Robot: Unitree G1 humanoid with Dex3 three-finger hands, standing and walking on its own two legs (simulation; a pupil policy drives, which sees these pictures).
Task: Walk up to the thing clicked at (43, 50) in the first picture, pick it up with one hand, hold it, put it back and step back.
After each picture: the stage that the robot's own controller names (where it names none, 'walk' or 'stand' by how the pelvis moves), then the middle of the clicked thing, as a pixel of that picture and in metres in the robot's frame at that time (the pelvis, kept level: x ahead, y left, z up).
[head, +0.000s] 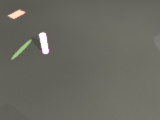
stand; (44, 43) +1.36 +0.37 -0.66
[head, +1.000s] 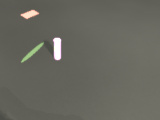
walk; (57, 49) +1.25 +0.14 -0.63
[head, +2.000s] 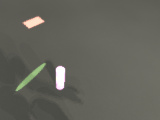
walk; (60, 78) +0.79 +0.11 -0.64
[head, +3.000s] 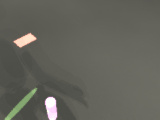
stand; (51, 109) +0.55 +0.17 -0.64
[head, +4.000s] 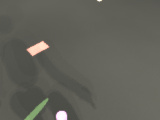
stand; out of the picture +0.47 +0.13 -0.64
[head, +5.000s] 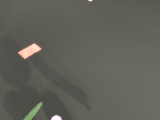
stand; out of the picture +0.44 +0.15 -0.66
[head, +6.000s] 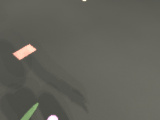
stand; out of the picture +0.44 +0.16 -0.66
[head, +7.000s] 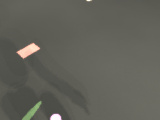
stand; out of the picture +0.45 +0.14 -0.66
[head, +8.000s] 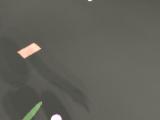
stand; out of the picture +0.44 +0.14 -0.66
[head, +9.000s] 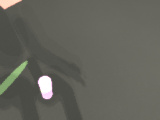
go down; (46, 88) +0.49 +0.14 -0.52
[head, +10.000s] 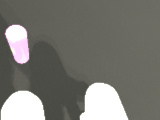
go down; (19, 47) +0.53 +0.19 -0.27
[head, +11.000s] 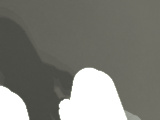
close in; out of the picture +0.52 +0.23 -0.19
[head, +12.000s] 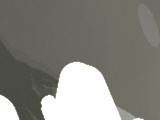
close; out of the picture +0.51 +0.26 -0.17
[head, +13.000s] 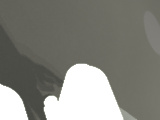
lift; out of the picture +0.45 +0.23 -0.17
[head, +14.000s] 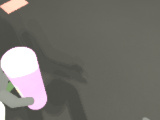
lift; (30, 84) +0.33 +0.15 +0.04
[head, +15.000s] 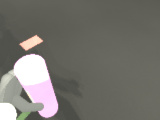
hold; (41, 91) +0.30 +0.12 +0.07
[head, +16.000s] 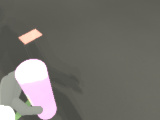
hold; (40, 94) +0.30 +0.13 +0.05
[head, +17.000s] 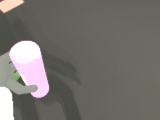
crouch; (33, 74) +0.37 +0.13 -0.01
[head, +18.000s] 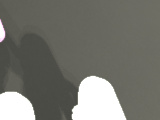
lower; out of the picture +0.53 +0.20 -0.03
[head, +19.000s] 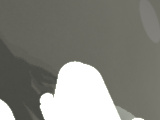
lower; out of the picture +0.48 +0.26 -0.17
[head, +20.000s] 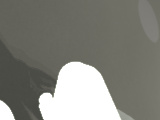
lower; out of the picture +0.48 +0.27 -0.18
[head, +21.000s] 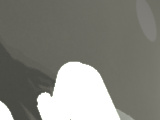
lower; out of the picture +0.48 +0.27 -0.18
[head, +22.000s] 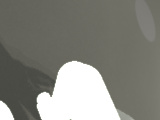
lower; out of the picture +0.48 +0.27 -0.18
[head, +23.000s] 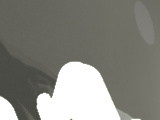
draw back; out of the picture +0.48 +0.24 -0.19
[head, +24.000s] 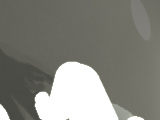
rise; out of the picture +0.47 +0.25 -0.19
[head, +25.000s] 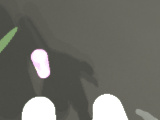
walk; (41, 65) +0.49 +0.16 -0.35
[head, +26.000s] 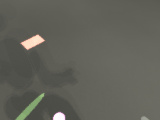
stand; out of the picture +0.43 +0.11 -0.59
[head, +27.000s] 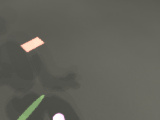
stand; out of the picture +0.43 +0.12 -0.60
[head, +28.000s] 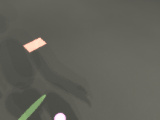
stand; out of the picture +0.44 +0.12 -0.63
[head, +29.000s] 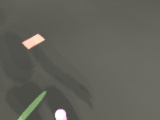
walk; out of the picture +0.44 +0.13 -0.65
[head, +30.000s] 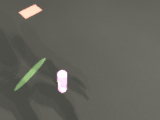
walk; (62, 82) +0.63 +0.09 -0.63
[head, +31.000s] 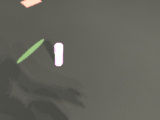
walk; (58, 55) +0.95 +0.13 -0.64
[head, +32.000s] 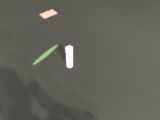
stand; (69, 57) +1.09 +0.10 -0.64
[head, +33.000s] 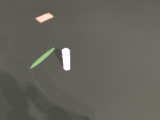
stand; (66, 59) +1.10 +0.12 -0.66
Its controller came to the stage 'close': yes
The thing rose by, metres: 0.69
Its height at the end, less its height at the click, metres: +0.00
